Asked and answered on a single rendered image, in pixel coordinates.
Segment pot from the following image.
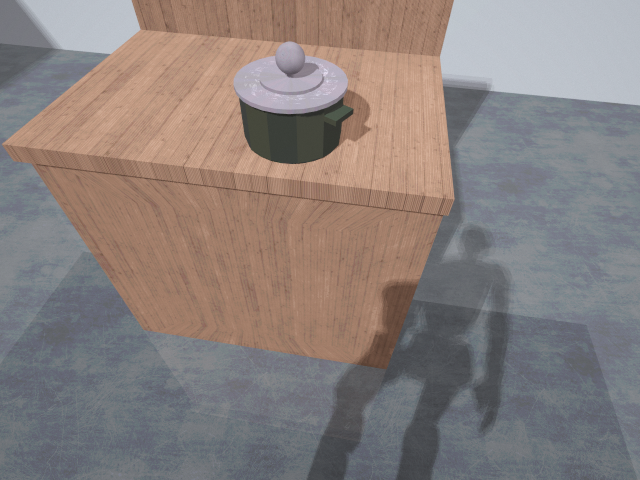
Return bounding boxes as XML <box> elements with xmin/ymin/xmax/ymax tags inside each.
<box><xmin>239</xmin><ymin>97</ymin><xmax>354</xmax><ymax>164</ymax></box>

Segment table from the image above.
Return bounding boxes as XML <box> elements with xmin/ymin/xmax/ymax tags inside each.
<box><xmin>2</xmin><ymin>0</ymin><xmax>455</xmax><ymax>369</ymax></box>

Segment knob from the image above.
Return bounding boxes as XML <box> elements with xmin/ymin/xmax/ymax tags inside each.
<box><xmin>275</xmin><ymin>41</ymin><xmax>305</xmax><ymax>75</ymax></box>

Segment lid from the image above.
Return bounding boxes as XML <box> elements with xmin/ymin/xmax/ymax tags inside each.
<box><xmin>234</xmin><ymin>56</ymin><xmax>348</xmax><ymax>114</ymax></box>

